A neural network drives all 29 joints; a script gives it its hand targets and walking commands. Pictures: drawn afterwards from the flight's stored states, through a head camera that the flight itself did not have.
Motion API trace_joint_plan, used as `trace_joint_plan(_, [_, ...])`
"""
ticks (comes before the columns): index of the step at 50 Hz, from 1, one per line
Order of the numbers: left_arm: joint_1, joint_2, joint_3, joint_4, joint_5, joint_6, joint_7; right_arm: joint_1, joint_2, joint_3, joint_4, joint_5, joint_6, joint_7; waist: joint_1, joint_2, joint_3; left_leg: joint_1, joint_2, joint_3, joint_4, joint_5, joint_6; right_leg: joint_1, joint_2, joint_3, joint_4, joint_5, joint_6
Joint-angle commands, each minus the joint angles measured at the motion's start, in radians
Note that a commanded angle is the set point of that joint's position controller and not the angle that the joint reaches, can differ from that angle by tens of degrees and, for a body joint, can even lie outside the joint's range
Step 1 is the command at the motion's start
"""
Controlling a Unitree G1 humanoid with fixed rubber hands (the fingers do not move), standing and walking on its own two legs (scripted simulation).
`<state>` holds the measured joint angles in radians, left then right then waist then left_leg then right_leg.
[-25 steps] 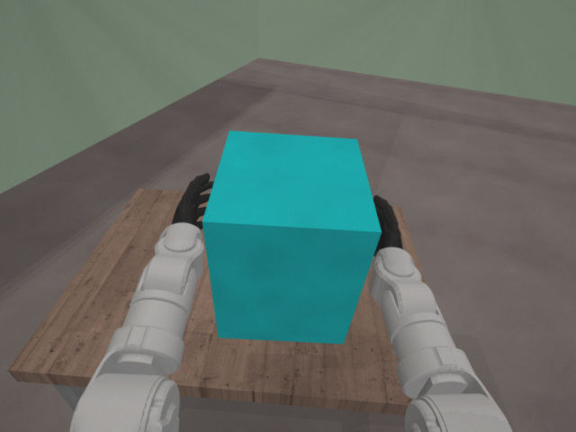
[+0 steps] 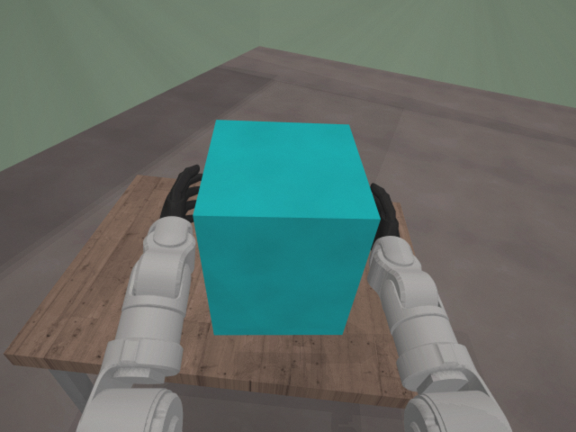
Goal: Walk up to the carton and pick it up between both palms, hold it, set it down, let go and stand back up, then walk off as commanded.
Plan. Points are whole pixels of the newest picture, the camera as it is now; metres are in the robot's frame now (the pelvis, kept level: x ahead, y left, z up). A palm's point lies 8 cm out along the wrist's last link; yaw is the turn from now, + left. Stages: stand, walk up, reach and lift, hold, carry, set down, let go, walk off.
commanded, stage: reach and lift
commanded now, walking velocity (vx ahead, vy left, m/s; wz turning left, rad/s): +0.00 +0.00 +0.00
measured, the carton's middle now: (281, 230) +0.40 +0.01 +0.12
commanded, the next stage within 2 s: hold in 0.80 s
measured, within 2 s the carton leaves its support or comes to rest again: neither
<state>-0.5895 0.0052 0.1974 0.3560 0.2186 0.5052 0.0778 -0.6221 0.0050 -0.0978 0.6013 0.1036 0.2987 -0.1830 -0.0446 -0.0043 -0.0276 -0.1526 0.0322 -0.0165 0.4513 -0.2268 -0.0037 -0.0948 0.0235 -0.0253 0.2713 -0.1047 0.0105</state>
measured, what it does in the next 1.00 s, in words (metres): stands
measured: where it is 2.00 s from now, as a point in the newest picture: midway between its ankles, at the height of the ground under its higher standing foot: outside the picture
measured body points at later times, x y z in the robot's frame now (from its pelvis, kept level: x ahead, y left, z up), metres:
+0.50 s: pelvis +0.01 +0.00 +0.00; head -0.04 +0.01 +0.45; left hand +0.39 +0.15 +0.19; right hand +0.39 -0.14 +0.16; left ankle +0.02 +0.11 -0.75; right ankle +0.03 -0.13 -0.75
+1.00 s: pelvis +0.00 +0.00 +0.00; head -0.07 +0.02 +0.44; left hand +0.37 +0.16 +0.22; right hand +0.37 -0.14 +0.20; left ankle +0.02 +0.11 -0.75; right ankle +0.03 -0.13 -0.75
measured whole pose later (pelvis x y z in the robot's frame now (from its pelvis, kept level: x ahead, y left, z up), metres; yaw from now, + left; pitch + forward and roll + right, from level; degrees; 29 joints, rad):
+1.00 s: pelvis +0.00 +0.00 +0.00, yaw +0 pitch -8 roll -2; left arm -0.64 -0.01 0.23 0.23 0.30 0.65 0.02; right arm -0.65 0.00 -0.10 0.54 0.11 0.32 -0.18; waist -0.04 -0.01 -0.04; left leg -0.07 0.03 -0.02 0.43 -0.23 0.00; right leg -0.02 0.02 -0.03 0.27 -0.12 0.01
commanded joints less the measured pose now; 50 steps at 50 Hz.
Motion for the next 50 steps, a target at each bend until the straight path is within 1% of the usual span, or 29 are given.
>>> trace_joint_plan(1, [-0.721, -0.781, -0.537, -0.192, -0.154, -0.064, -0.127, -0.815, 0.536, 0.389, -0.307, 0.067, -0.120, 0.155, -0.049, 0.132, -0.445, 0.171, -0.044, -0.041, -0.112, 0.294, -0.111, 0.076, 0.041, -0.049, 0.010, 0.013, -0.021])
trace_joint_plan(3, [-0.678, -0.766, -0.505, -0.109, -0.133, -0.048, -0.127, -0.830, 0.538, 0.372, -0.302, 0.048, -0.124, 0.157, -0.037, 0.102, -0.409, 0.135, -0.048, -0.034, -0.127, 0.219, -0.090, 0.075, 0.032, -0.048, 0.004, -0.019, -0.017])
trace_joint_plan(5, [-0.660, -0.752, -0.475, -0.092, -0.121, -0.044, -0.133, -0.818, 0.550, 0.363, -0.297, 0.033, -0.120, 0.154, -0.036, 0.063, -0.391, 0.119, -0.055, -0.027, -0.143, 0.187, -0.069, 0.091, 0.029, -0.048, 0.000, -0.008, -0.009])
trace_joint_plan(6, [-0.666, -0.733, -0.430, -0.049, -0.097, -0.037, -0.141, -0.819, 0.540, 0.335, -0.244, 0.022, -0.113, 0.154, -0.033, 0.056, -0.320, 0.092, -0.057, -0.021, -0.166, 0.137, -0.058, 0.088, 0.022, -0.042, -0.009, -0.039, -0.008])
trace_joint_plan(7, [-0.646, -0.722, -0.403, -0.028, -0.086, -0.025, -0.150, -0.814, 0.544, 0.333, -0.241, 0.029, -0.110, 0.150, -0.027, 0.032, -0.295, 0.079, -0.059, -0.018, -0.171, 0.137, -0.047, 0.108, 0.021, -0.041, -0.006, -0.024, -0.003])
trace_joint_plan(10, [-0.617, -0.703, -0.338, 0.010, -0.045, -0.006, -0.174, -0.796, 0.536, 0.301, -0.189, 0.023, -0.100, 0.146, -0.024, 0.018, -0.243, 0.068, -0.065, -0.007, -0.190, 0.112, -0.031, 0.137, 0.018, -0.037, -0.016, -0.026, 0.001])
trace_joint_plan(13, [-0.657, -0.671, -0.277, 0.041, -0.025, 0.004, -0.197, -0.866, 0.552, 0.297, -0.200, 0.034, -0.104, 0.139, 0.003, -0.008, -0.238, 0.062, -0.071, 0.002, -0.202, 0.073, -0.005, 0.146, 0.012, -0.034, -0.022, -0.051, 0.011])
trace_joint_plan(14, [-0.651, -0.669, -0.278, 0.033, -0.030, 0.005, -0.202, -0.874, 0.557, 0.308, -0.218, 0.042, -0.110, 0.134, 0.006, -0.009, -0.272, 0.078, -0.074, 0.006, -0.192, 0.092, -0.003, 0.157, 0.012, -0.033, -0.021, -0.028, 0.011])
trace_joint_plan(18, [-0.666, -0.760, -0.439, -0.113, -0.106, -0.012, -0.177, -0.914, 0.572, 0.403, -0.370, 0.103, -0.136, 0.115, -0.031, 0.058, -0.477, 0.180, -0.071, -0.017, -0.111, 0.368, -0.057, 0.190, 0.037, -0.044, 0.017, 0.165, 0.007])
trace_joint_plan(21, [-0.643, -0.759, -0.502, -0.195, -0.145, -0.019, -0.163, -0.892, 0.594, 0.480, -0.474, 0.144, -0.127, 0.095, -0.035, 0.045, -0.565, 0.209, -0.080, -0.028, -0.067, 0.471, -0.059, 0.231, 0.040, -0.039, 0.035, 0.283, 0.020])
trace_joint_plan(23, [-0.588, -0.748, -0.514, -0.202, -0.155, -0.014, -0.159, -0.853, 0.609, 0.522, -0.519, 0.154, -0.113, 0.078, -0.033, 0.016, -0.566, 0.216, -0.086, -0.027, -0.053, 0.499, -0.051, 0.240, 0.043, -0.034, 0.035, 0.332, 0.026])
trace_joint_plan(25, [-0.543, -0.707, -0.472, -0.166, -0.125, 0.010, -0.171, -0.791, 0.573, 0.495, -0.465, 0.139, -0.086, 0.068, -0.041, 0.011, -0.458, 0.180, -0.088, -0.025, -0.076, 0.439, -0.042, 0.232, 0.038, -0.031, 0.026, 0.302, 0.027])
trace_joint_plan(27, [-0.495, -0.649, -0.391, -0.122, -0.068, 0.043, -0.198, -0.701, 0.530, 0.435, -0.349, 0.109, -0.048, 0.062, -0.056, -0.002, -0.323, 0.151, -0.089, -0.015, -0.118, 0.355, -0.028, 0.238, 0.024, -0.027, -0.001, 0.259, 0.030])
trace_joint_plan(29, [-0.482, -0.608, -0.318, -0.092, -0.022, 0.076, -0.226, -0.658, 0.477, 0.369, -0.249, 0.079, -0.024, 0.068, -0.068, 0.010, -0.220, 0.148, -0.077, -0.006, -0.163, 0.266, -0.021, 0.215, 0.019, -0.034, -0.023, 0.144, 0.020])
trace_joint_plan(31, [-0.502, -0.593, -0.277, -0.079, 0.001, 0.101, -0.249, -0.677, 0.452, 0.336, -0.207, 0.071, -0.013, 0.078, -0.063, 0.004, -0.135, 0.134, -0.069, 0.001, -0.192, 0.185, -0.015, 0.196, 0.016, -0.037, -0.041, 0.052, 0.014])
trace_joint_plan(32, [-0.539, -0.613, -0.295, -0.101, -0.006, 0.106, -0.252, -0.710, 0.443, 0.311, -0.200, 0.071, -0.019, 0.085, -0.071, 0.033, -0.124, 0.133, -0.057, -0.001, -0.203, 0.163, -0.027, 0.177, 0.018, -0.039, -0.043, 0.015, 0.004])
trace_joint_plan(33, [-0.559, -0.625, -0.295, -0.117, -0.012, 0.105, -0.253, -0.731, 0.459, 0.314, -0.226, 0.073, -0.025, 0.091, -0.061, 0.022, -0.143, 0.121, -0.055, 0.001, -0.202, 0.163, -0.026, 0.184, 0.020, -0.040, -0.042, 0.010, 0.000])
trace_joint_plan(34, [-0.603, -0.642, -0.314, -0.150, -0.027, 0.097, -0.251, -0.759, 0.468, 0.309, -0.241, 0.071, -0.034, 0.096, -0.069, 0.029, -0.178, 0.121, -0.054, 0.004, -0.200, 0.152, -0.030, 0.184, 0.022, -0.043, -0.035, -0.005, -0.003])
trace_joint_plan(37, [-0.710, -0.745, -0.488, -0.331, -0.125, 0.061, -0.211, -0.832, 0.523, 0.395, -0.395, 0.122, -0.076, 0.110, -0.088, 0.098, -0.420, 0.203, -0.050, -0.013, -0.128, 0.348, -0.079, 0.194, 0.038, -0.053, 0.012, 0.096, -0.010])
trace_joint_plan(38, [-0.727, -0.752, -0.523, -0.368, -0.140, 0.054, -0.192, -0.834, 0.527, 0.419, -0.413, 0.134, -0.079, 0.111, -0.090, 0.129, -0.475, 0.241, -0.052, -0.015, -0.106, 0.404, -0.093, 0.183, 0.038, -0.049, 0.018, 0.118, -0.012])
trace_joint_plan(39, [-0.732, -0.765, -0.565, -0.388, -0.164, 0.046, -0.176, -0.869, 0.536, 0.457, -0.479, 0.149, -0.088, 0.112, -0.081, 0.127, -0.538, 0.263, -0.054, -0.021, -0.085, 0.438, -0.099, 0.171, 0.043, -0.053, 0.020, 0.115, -0.012])
trace_joint_plan(40, [-0.745, -0.760, -0.581, -0.379, -0.172, 0.043, -0.165, -0.862, 0.530, 0.452, -0.471, 0.139, -0.087, 0.113, -0.093, 0.133, -0.543, 0.262, -0.051, -0.027, -0.081, 0.426, -0.102, 0.157, 0.043, -0.054, 0.020, 0.101, -0.015])
trace_joint_plan(41, [-0.733, -0.760, -0.584, -0.356, -0.173, 0.046, -0.157, -0.872, 0.537, 0.455, -0.482, 0.134, -0.091, 0.116, -0.085, 0.125, -0.534, 0.253, -0.051, -0.024, -0.085, 0.403, -0.098, 0.140, 0.040, -0.055, 0.015, 0.084, -0.014])
trace_joint_plan(42, [-0.699, -0.738, -0.569, -0.309, -0.158, 0.053, -0.155, -0.868, 0.537, 0.447, -0.474, 0.124, -0.089, 0.113, -0.075, 0.114, -0.495, 0.228, -0.059, -0.019, -0.088, 0.368, -0.087, 0.138, 0.033, -0.052, 0.005, 0.078, -0.007])
trace_joint_plan(43, [-0.706, -0.728, -0.543, -0.291, -0.151, 0.054, -0.157, -0.832, 0.536, 0.422, -0.423, 0.106, -0.078, 0.112, -0.086, 0.097, -0.435, 0.194, -0.061, -0.019, -0.105, 0.326, -0.078, 0.140, 0.028, -0.048, 0.001, 0.064, -0.004])
trace_joint_plan(44, [-0.670, -0.703, -0.499, -0.234, -0.123, 0.065, -0.166, -0.804, 0.534, 0.409, -0.378, 0.088, -0.065, 0.107, -0.079, 0.061, -0.357, 0.162, -0.064, -0.013, -0.126, 0.273, -0.061, 0.150, 0.021, -0.045, -0.008, 0.048, 0.000])
trace_joint_plan(47, [-0.557, -0.636, -0.345, -0.154, -0.026, 0.111, -0.218, -0.716, 0.499, 0.349, -0.254, 0.066, -0.029, 0.098, -0.073, 0.005, -0.178, 0.126, -0.069, 0.006, -0.181, 0.184, -0.020, 0.214, 0.010, -0.036, -0.028, 0.053, 0.012])
trace_joint_plan(48, [-0.540, -0.620, -0.300, -0.123, 0.006, 0.128, -0.234, -0.714, 0.491, 0.327, -0.224, 0.065, -0.023, 0.097, -0.067, 0.005, -0.127, 0.116, -0.070, 0.012, -0.199, 0.149, -0.010, 0.219, 0.004, -0.032, -0.038, 0.031, 0.015])
trace_joint_plan(50, [-0.541, -0.581, -0.238, -0.104, 0.036, 0.147, -0.267, -0.735, 0.485, 0.324, -0.219, 0.069, -0.012, 0.096, -0.051, -0.025, -0.088, 0.107, -0.071, 0.020, -0.219, 0.096, 0.009, 0.225, 0.001, -0.033, -0.049, -0.020, 0.015])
